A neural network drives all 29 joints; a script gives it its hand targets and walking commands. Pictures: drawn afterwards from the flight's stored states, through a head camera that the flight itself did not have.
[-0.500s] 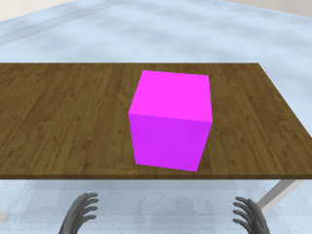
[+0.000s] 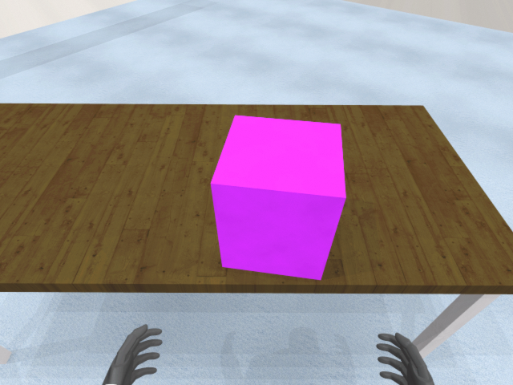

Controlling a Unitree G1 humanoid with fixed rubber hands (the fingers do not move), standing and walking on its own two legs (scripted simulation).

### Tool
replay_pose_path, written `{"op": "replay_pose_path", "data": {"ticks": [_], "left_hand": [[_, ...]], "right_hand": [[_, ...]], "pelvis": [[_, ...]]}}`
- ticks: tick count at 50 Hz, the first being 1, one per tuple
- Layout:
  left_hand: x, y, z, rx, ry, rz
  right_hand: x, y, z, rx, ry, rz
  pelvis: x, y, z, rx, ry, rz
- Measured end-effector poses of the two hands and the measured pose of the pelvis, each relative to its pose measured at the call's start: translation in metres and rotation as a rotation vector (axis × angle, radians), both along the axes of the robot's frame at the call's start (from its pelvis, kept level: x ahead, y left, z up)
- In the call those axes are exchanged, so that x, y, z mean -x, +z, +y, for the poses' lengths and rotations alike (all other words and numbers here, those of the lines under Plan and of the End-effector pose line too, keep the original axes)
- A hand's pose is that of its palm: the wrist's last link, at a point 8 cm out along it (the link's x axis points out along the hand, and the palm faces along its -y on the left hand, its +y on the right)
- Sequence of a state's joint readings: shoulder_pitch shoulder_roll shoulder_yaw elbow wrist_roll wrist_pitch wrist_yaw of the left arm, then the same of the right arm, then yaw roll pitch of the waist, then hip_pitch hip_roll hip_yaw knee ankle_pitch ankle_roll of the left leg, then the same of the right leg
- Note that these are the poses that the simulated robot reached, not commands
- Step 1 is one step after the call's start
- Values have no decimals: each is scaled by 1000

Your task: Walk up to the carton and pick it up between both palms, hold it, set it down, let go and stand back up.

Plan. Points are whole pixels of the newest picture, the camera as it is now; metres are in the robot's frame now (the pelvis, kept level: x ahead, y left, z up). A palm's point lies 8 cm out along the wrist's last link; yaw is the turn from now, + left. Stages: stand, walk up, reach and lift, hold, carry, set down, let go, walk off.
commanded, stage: set down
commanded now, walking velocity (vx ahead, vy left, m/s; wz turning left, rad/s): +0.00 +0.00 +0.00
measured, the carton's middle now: (278, 199) +0.48 +0.00 +0.00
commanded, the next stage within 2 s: let go in 0.52 s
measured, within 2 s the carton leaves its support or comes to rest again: neither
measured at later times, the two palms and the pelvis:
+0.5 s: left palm out of the picture +0.16 +0.23 -0.08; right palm out of the picture +0.15 -0.22 -0.08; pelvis +0.00 +0.00 +0.00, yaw +0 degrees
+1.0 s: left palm out of the picture +0.16 +0.22 -0.09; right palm out of the picture +0.15 -0.23 -0.08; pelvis +0.01 +0.00 +0.00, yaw +1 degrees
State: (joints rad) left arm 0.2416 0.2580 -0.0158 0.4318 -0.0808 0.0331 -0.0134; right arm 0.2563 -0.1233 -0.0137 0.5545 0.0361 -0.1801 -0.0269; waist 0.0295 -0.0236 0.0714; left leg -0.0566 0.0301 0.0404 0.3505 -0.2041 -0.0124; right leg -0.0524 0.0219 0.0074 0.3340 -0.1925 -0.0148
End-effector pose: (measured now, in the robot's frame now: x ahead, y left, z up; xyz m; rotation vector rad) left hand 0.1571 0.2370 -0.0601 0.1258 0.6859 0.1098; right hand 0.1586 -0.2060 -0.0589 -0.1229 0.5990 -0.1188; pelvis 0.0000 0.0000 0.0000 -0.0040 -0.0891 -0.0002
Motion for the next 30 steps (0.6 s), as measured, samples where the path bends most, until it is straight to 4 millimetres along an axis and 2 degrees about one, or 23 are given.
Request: {"op": "replay_pose_path", "data": {"ticks": [7,20,30], "left_hand": [[5,-9,0,-1,14,58],[2,-17,0,-18,15,125],[-3,-22,-7,-17,19,141]], "right_hand": [[4,-7,-2,15,13,42],[8,-22,-6,26,39,119],[3,-24,-16,40,49,133]], "pelvis": [[1,0,2,-2,-2,2],[-1,-1,3,-2,-3,15],[-6,-1,1,-1,-2,29]]}}
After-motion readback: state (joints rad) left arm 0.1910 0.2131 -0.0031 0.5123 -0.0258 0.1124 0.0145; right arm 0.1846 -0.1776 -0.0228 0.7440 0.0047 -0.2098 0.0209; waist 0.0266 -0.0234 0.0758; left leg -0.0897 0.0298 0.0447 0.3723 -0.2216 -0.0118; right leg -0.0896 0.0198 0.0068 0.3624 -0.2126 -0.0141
